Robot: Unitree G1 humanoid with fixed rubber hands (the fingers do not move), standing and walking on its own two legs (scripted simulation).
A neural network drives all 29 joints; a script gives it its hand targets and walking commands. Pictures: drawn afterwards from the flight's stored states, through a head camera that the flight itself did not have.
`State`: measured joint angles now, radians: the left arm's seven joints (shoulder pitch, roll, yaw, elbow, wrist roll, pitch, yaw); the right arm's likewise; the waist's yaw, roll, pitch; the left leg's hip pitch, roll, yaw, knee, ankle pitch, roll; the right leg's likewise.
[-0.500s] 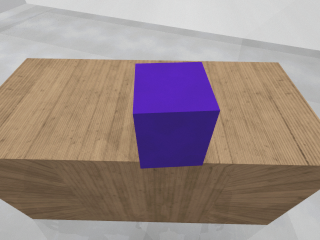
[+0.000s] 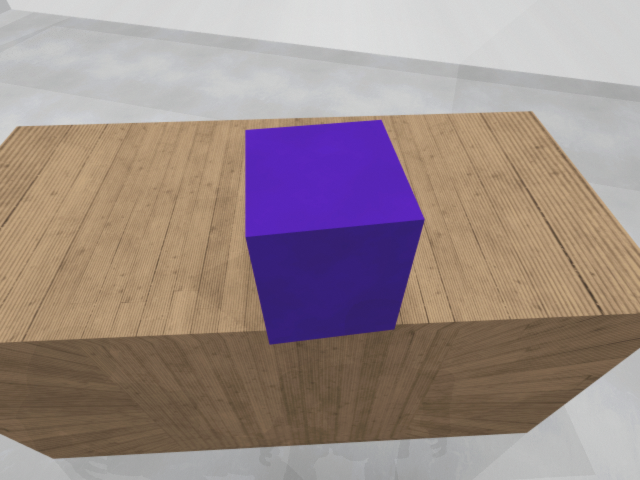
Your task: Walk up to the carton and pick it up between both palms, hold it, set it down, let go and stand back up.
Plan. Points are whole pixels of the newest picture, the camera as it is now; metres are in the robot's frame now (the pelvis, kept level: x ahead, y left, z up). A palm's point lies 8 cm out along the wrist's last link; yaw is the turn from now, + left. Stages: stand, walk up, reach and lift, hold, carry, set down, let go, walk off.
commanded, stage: walk up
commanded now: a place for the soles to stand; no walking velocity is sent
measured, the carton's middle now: (323, 235) +0.46 +0.02 +0.04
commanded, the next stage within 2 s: none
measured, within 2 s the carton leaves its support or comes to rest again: neither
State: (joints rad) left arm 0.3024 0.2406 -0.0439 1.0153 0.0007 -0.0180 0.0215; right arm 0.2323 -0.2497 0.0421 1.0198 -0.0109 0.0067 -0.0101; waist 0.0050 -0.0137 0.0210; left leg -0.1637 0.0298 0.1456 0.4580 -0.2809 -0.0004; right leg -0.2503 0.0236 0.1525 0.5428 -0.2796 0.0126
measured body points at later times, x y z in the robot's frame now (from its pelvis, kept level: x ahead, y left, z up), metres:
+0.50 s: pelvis +0.01 -0.06 +0.00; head +0.03 -0.07 +0.45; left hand +0.07 +0.19 -0.14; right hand +0.01 -0.31 -0.15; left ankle -0.02 +0.10 -0.74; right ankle +0.03 -0.14 -0.74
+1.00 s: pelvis +0.00 -0.05 -0.01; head +0.02 -0.04 +0.44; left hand +0.04 +0.23 -0.15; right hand +0.06 -0.30 -0.14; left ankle -0.02 +0.10 -0.74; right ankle +0.03 -0.14 -0.74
